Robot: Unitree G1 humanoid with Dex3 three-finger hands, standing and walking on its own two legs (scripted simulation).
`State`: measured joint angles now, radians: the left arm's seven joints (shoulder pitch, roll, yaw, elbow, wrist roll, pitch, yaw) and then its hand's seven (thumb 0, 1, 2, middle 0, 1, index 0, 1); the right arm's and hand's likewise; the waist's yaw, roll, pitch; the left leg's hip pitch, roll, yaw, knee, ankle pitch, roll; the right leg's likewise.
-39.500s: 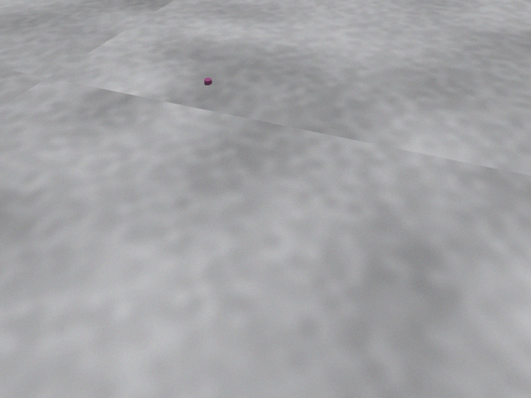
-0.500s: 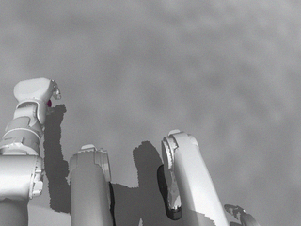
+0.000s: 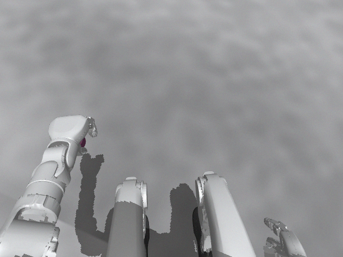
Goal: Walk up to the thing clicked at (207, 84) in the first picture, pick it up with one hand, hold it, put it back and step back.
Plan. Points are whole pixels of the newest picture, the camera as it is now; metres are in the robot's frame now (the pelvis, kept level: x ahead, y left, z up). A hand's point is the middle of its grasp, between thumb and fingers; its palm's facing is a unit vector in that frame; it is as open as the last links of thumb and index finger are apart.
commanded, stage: lift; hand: left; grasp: from above
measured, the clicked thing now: (73, 140) +0.42 +0.27 -0.14
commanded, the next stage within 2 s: hold in 0.94 s
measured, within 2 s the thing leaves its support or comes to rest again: neither
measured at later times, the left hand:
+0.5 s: hand (44, 126) +0.37 +0.23 +0.09, palm faces -0.44 -0.09 -0.89, open 7.0 cm
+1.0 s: hand (20, 89) +0.38 +0.22 +0.18, palm faces -0.44 -0.09 -0.89, open 6.8 cm
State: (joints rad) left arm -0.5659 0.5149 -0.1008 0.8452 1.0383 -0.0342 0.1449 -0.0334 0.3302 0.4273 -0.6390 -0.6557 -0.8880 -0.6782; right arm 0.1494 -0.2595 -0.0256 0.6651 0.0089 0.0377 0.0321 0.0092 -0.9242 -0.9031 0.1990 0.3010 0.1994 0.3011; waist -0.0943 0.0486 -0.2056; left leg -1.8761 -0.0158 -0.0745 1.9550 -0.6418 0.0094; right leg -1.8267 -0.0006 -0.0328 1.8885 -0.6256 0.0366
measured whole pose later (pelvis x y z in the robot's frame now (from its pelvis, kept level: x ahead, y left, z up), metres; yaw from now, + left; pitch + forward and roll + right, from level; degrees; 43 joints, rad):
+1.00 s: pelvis +0.07 -0.01 +0.26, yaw +2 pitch +11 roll -1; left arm -0.31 0.37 -0.20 0.80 0.98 0.04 0.15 -0.02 0.33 0.42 -0.70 -0.53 -0.91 -0.58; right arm 0.25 -0.24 -0.05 0.74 0.05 0.01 -0.05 0.01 -0.91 -0.90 0.20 0.30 0.20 0.30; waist -0.05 0.04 -0.09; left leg -0.66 0.01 -0.01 0.87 -0.40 0.00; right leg -0.66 0.01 0.02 0.84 -0.38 0.01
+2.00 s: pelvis +0.07 -0.01 +0.29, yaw +1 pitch +3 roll +0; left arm -0.23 0.40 -0.21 0.61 0.99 0.02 -0.01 -0.05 0.37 0.37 -0.70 -0.50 -1.01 -0.58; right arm 0.20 -0.25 -0.03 0.69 0.07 0.04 -0.05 0.01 -0.92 -0.90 0.20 0.30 0.20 0.30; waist 0.00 0.05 -0.04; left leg -0.38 0.01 0.01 0.61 -0.29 0.00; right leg -0.39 0.00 0.04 0.61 -0.28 0.02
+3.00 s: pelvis +0.08 -0.01 +0.30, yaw +1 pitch +2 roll +0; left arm -0.22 0.39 -0.21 0.59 0.99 0.01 -0.02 -0.05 0.38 0.35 -0.72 -0.46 -0.98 -0.52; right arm 0.19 -0.25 -0.04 0.69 0.08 0.06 -0.06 0.01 -0.92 -0.90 0.20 0.30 0.20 0.30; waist 0.01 0.05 -0.02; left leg -0.28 0.01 0.01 0.51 -0.26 -0.01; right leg -0.30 0.00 0.04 0.52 -0.25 0.01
